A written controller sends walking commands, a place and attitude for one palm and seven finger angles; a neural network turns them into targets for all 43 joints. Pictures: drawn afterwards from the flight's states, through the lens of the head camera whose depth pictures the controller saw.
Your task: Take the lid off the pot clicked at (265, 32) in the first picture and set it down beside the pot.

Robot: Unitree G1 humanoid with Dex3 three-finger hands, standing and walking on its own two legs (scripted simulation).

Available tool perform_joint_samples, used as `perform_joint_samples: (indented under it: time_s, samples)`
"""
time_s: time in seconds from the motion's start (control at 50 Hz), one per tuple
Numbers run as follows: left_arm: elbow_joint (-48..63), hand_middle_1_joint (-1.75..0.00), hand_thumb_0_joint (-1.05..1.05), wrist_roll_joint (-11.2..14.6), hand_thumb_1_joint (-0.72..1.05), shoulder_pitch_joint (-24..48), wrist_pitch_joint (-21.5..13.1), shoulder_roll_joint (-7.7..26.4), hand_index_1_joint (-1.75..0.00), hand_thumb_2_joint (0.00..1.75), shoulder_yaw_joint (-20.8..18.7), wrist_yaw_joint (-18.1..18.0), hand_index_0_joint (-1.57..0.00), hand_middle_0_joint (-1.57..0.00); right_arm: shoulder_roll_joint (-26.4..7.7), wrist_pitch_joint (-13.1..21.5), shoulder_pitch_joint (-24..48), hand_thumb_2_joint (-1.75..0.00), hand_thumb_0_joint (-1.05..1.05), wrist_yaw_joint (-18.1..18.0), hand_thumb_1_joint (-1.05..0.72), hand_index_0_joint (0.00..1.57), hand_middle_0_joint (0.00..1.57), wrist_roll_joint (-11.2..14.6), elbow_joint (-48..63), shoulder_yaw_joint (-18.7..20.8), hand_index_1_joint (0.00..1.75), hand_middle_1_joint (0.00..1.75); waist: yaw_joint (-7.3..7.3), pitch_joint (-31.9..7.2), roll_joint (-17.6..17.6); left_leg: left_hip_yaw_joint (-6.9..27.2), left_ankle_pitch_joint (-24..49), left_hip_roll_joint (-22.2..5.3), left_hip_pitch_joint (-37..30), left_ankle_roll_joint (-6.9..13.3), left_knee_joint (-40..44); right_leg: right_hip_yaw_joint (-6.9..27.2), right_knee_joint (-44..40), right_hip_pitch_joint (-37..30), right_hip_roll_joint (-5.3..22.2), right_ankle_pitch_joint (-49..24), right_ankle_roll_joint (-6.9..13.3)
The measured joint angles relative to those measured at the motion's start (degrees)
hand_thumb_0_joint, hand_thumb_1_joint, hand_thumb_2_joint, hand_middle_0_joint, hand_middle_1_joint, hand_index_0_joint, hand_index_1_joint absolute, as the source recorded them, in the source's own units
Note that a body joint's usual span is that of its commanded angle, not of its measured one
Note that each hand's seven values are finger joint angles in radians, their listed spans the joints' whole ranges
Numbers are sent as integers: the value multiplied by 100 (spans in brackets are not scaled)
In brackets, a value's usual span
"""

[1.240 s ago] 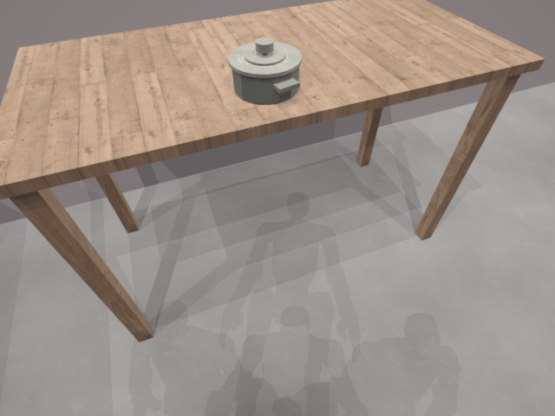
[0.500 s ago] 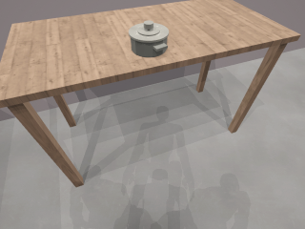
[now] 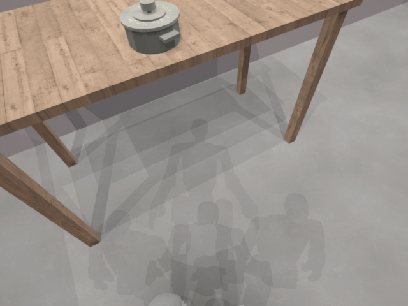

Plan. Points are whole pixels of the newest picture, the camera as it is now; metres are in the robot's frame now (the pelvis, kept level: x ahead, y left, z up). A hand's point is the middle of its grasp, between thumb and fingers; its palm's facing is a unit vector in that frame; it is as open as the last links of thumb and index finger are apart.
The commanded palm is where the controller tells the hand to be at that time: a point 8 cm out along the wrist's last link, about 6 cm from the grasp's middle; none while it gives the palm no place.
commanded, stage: walk to a spot facing it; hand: left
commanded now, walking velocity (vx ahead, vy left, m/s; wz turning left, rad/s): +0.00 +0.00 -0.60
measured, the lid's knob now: (147, 4) +0.81 +0.22 +0.17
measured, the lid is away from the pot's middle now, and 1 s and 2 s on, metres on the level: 0.00 0.00 0.00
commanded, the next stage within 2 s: turn to face it in 1.62 s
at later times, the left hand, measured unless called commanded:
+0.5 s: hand (125, 294) +0.15 +0.20 -0.14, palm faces -0.32 -0.91 -0.27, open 7.4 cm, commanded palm none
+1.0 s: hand (187, 262) +0.23 +0.07 -0.15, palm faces -0.63 -0.76 -0.17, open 7.4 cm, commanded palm none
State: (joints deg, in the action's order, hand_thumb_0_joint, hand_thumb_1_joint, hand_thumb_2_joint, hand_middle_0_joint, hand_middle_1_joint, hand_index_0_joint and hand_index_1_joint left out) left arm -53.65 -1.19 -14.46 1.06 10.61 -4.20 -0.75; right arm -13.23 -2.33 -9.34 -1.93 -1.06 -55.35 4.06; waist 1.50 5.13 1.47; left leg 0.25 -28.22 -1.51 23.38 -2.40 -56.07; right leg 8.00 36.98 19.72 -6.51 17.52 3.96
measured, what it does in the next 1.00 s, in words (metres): steps on the spot, turning right: left foot, then right foot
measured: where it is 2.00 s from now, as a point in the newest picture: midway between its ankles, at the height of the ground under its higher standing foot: outside the picture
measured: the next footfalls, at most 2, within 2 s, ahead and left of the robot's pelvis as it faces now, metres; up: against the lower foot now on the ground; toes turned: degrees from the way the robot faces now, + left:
left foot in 0.22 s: +0.05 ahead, +0.16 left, +0.00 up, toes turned -13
right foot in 0.56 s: +0.00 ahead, -0.14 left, +0.00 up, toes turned -26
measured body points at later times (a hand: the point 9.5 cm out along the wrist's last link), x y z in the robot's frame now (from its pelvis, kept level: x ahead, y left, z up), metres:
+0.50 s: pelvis -0.01 +0.01 +0.01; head +0.03 -0.01 +0.45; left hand +0.17 +0.24 -0.12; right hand -0.01 -0.25 -0.13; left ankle +0.01 +0.17 -0.73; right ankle -0.03 -0.12 -0.70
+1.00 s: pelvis +0.03 -0.03 +0.01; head +0.05 -0.02 +0.46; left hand +0.26 +0.11 -0.13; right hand -0.12 -0.23 -0.12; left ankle +0.08 +0.08 -0.73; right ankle -0.04 -0.13 -0.65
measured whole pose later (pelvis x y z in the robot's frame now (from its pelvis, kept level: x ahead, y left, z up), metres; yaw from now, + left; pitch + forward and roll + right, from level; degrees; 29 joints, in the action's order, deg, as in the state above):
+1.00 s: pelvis +0.03 -0.03 +0.01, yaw -40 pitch +0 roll +0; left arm -51.2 -2.0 -12.6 2.9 14.2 -4.6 3.9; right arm -10.6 3.0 -21.5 -0.6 -1.8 -52.2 0.8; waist -1.4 0.8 -2.9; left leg -9.3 -16.6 -4.3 8.9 -0.6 -25.5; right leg -0.5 62.8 31.4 1.0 18.0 -0.3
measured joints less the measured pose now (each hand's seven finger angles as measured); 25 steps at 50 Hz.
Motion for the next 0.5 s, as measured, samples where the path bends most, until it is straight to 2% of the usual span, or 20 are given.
perform_joint_samples:
  time_s: [0.04, 0.14, 0.2, 0.22, 0.24, 0.28, 0.32, 0.36, 0.4, 0.44, 0.5]
  samples:
    - [72, -30, 0, -7, 90, -16, 25, 15, -30, 90, 4, -7, -20, -20, -18, 19, 175, -90, 0, 5, -91, 20, 20, 16, 161, -7, 30, 30, 35, 14, -68, 60, 22, 98, 21, -10, 125, 193, -225, -58, -20, -171, -27]
    - [192, -30, 0, -17, 90, -46, 125, 121, -30, 90, 9, 37, -20, -20, 37, 72, 518, -90, 0, 26, -91, 20, 20, 75, 582, -50, 30, 30, 85, -50, -219, 220, 266, 262, -224, 17, 1118, 668, -636, -127, -91, -500, -153]
    - [272, -30, 0, -1, 90, -28, 186, 231, -30, 90, -2, 50, -20, -20, 87, 155, 569, -90, 0, 32, -91, 20, 20, 101, 785, -115, 30, 30, 84, -120, -292, 285, 798, 303, -662, 75, 2265, 894, -632, -65, -181, -559, -266]
    - [326, -30, 0, 9, 90, -47, 207, 260, -30, 90, -7, 57, -21, -20, 69, 200, 521, -90, 0, 35, -91, 20, 20, 96, 867, -144, 30, 30, 49, -190, -237, 357, 1005, 224, -841, 160, 2712, 898, -515, 20, -281, -515, -301]
    - [339, -30, 0, 13, 90, 10, 226, 321, -30, 90, -25, 73, -20, -20, 97, 233, 492, -90, 0, 33, -91, 20, 20, 72, 896, -150, 30, 30, 25, -186, -286, 337, 1216, 227, -843, 181, 2759, 823, -176, 173, -275, -134, -329]
    - [382, -30, 0, -18, 90, 120, 246, 442, -30, 90, -80, 114, -20, -20, 160, 215, 399, -90, 0, 62, -90, 20, 20, 18, 922, -207, 30, 30, 56, -141, -406, 192, 1234, 203, -880, 169, 2684, 324, 961, 608, -120, 573, -488]
    - [439, -30, 0, -29, 90, 186, 243, 540, -30, 90, -120, 169, -20, -20, 205, 195, 260, -90, 0, 77, -90, 20, 20, -24, 896, -264, 30, 30, 65, -128, -435, 81, 1219, 109, -991, 145, 2776, -109, 1981, 967, 87, 685, -610]
    - [505, -30, 0, -17, 91, 224, 254, 598, -30, 90, -139, 226, -20, -19, 223, 176, 131, -90, 0, 85, -90, 20, 20, -47, 840, -302, 30, 30, 80, -117, -418, -49, 1239, -4, -1107, 117, 2897, -399, 2440, 1133, 345, 614, -684]
    - [545, -30, 0, -9, 91, 250, 278, 614, -30, 90, -130, 271, -20, -19, 216, 166, 20, -90, 0, 95, -90, 20, 20, -61, 785, -316, 30, 30, 72, -92, -353, -200, 1229, -133, -1193, 86, 2949, -615, 2308, 1101, 591, 588, -735]
    - [547, -30, 0, -2, 91, 281, 294, 600, -30, 90, -102, 303, -20, -19, 184, 168, -82, -90, 0, 114, -90, 20, 20, -72, 738, -307, 30, 30, 31, -50, -261, -359, 1169, -273, -1244, 36, 2913, -778, 1767, 913, 769, 574, -733]
    - [518, -30, 0, 3, 91, 338, 277, 563, -30, 90, -42, 340, -20, -19, 91, 172, -233, -90, 0, 147, -90, 20, 20, -76, 672, -260, 30, 30, -86, 17, -119, -594, 963, -491, -1230, -83, 2648, -944, 801, 493, 867, 481, -646]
